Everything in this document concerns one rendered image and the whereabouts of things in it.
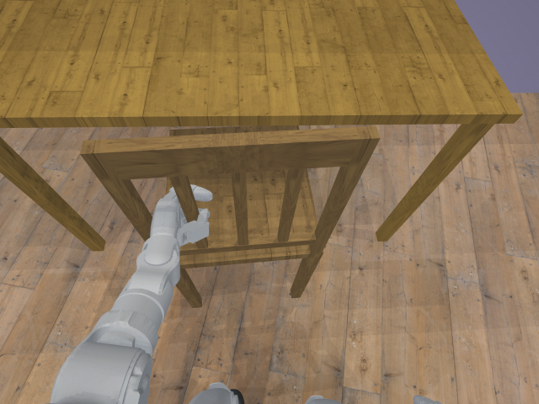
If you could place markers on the robot left shin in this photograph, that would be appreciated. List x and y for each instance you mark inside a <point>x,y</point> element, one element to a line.
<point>218,385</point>

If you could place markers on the left robot upper arm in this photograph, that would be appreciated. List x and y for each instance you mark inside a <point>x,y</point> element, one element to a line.
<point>101,373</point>

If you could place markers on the chair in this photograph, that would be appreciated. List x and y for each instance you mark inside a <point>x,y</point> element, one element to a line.
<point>262,208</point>

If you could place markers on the table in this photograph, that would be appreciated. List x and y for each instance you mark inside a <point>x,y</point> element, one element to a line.
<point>148,63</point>

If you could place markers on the left robot forearm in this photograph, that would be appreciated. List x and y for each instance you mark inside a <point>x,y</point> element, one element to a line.
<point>142,305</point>

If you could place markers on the left robot hand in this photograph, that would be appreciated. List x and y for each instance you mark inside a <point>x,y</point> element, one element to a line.
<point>168,217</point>

